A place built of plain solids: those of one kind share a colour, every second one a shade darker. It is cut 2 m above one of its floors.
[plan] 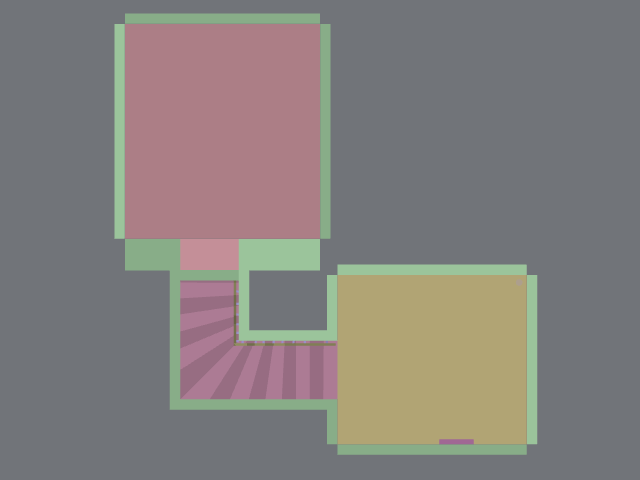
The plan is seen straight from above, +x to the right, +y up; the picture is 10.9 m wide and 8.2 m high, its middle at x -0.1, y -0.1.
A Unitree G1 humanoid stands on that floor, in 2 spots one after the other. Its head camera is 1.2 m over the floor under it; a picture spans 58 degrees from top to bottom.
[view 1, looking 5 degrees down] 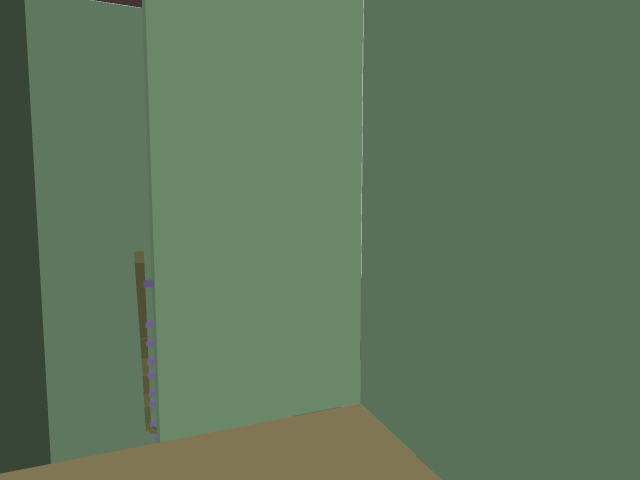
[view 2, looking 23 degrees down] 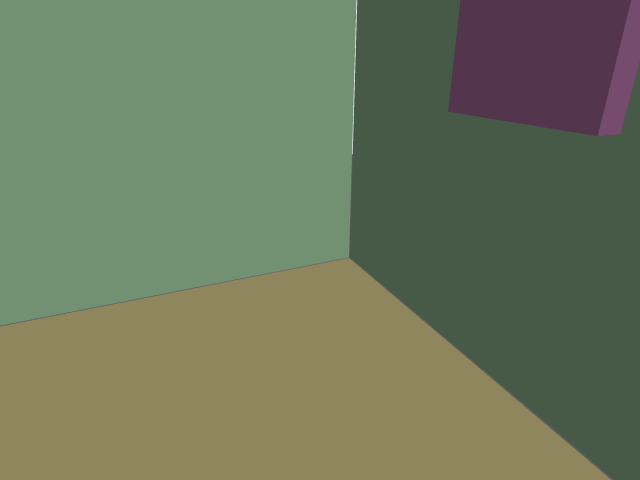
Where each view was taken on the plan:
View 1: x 2.42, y -1.85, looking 158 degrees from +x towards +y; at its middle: wall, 2.41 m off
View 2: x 1.20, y -2.39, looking -24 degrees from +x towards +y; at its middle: wall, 2.66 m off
